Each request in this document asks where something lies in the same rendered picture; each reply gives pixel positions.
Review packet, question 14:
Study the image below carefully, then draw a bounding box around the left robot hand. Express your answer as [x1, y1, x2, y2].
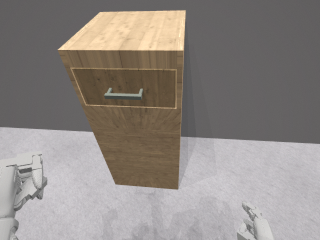
[0, 151, 47, 218]

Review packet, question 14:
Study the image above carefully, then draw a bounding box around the left robot forearm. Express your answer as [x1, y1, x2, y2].
[0, 217, 19, 240]

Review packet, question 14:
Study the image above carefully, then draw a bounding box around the drawer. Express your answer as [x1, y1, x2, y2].
[72, 67, 177, 108]

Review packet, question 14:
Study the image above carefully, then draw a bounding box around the handle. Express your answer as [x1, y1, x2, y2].
[104, 88, 143, 100]

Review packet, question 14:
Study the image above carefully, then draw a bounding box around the right robot hand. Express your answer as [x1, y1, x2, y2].
[236, 201, 275, 240]

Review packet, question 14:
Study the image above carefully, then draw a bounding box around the cabinet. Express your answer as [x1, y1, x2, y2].
[58, 10, 186, 190]

